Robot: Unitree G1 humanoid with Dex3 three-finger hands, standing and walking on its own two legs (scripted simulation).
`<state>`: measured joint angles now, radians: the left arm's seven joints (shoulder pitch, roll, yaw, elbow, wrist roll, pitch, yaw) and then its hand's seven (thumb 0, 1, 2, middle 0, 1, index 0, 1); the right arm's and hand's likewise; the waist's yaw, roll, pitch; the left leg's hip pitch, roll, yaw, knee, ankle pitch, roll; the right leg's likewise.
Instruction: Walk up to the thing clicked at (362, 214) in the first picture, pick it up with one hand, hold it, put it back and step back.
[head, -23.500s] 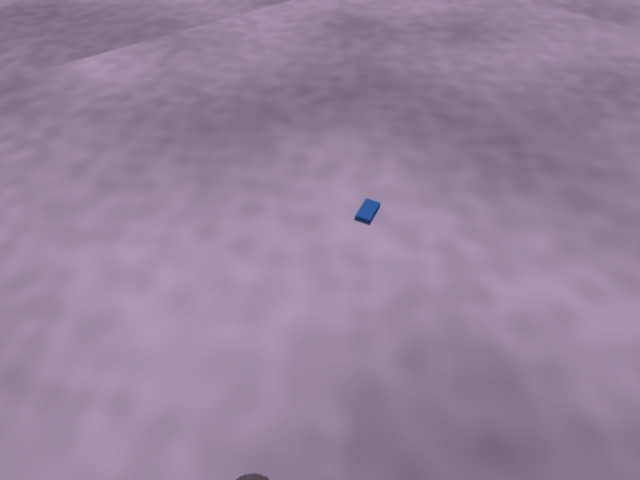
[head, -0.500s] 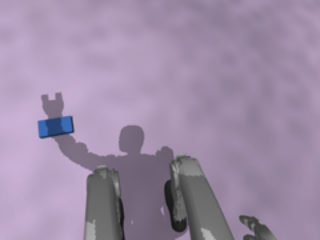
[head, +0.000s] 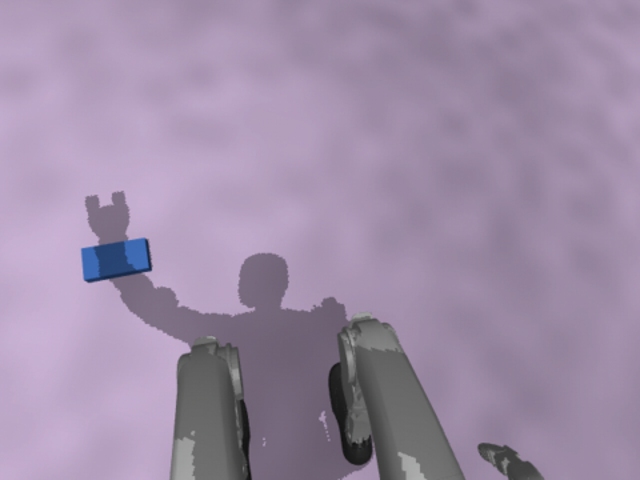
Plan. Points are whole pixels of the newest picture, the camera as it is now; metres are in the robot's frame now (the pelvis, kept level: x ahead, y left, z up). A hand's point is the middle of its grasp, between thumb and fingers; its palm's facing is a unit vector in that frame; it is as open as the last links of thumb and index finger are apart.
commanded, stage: go down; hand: left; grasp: from above
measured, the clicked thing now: (117, 259) +0.51 +0.34 -0.49
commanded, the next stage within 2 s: approach in 1.04 s
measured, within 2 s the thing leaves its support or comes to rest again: neither
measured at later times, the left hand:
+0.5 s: hand out of the picture +0.47 +0.39 -0.02, palm faces -0.43 -0.08 -0.90, open 13.3 cm
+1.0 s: hand out of the picture +0.46 +0.39 -0.02, palm faces -0.42 -0.07 -0.90, open 13.3 cm
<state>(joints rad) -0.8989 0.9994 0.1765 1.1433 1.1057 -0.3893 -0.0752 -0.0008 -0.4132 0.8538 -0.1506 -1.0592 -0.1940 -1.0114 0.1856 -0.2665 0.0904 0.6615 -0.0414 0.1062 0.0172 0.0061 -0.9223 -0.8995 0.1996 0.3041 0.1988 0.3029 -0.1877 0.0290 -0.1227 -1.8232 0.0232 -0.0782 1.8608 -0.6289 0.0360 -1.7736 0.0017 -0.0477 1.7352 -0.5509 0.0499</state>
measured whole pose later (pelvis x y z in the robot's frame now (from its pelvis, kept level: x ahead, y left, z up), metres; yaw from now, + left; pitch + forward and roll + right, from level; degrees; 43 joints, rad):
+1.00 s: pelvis +0.01 +0.00 +0.02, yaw +0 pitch +33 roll -8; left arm -0.87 1.00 0.20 1.15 1.13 -0.43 -0.03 0.00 -0.39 0.83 -0.21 -0.98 -0.24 -0.96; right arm 0.17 -0.27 0.08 0.67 -0.05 0.11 0.02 0.01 -0.93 -0.90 0.20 0.30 0.20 0.30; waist -0.17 0.02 -0.12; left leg -1.75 0.03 -0.08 1.80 -0.63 0.03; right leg -1.71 0.00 -0.05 1.68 -0.55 0.05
